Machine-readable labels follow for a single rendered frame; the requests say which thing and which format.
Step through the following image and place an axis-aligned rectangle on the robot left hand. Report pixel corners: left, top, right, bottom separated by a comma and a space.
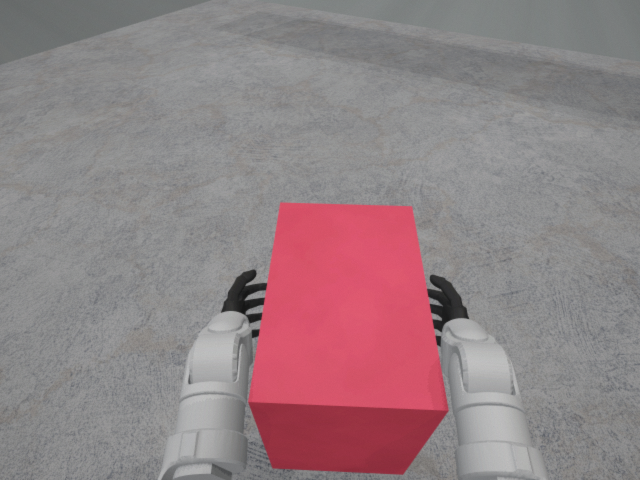
221, 269, 267, 338

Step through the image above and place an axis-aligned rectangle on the right robot forearm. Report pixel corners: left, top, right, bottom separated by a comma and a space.
441, 318, 549, 480

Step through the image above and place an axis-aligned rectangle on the left robot forearm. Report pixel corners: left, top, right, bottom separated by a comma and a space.
158, 311, 253, 480

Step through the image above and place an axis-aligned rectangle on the carton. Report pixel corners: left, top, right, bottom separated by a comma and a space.
248, 202, 449, 475

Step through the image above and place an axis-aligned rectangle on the robot right hand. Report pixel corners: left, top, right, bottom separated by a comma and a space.
427, 275, 469, 347

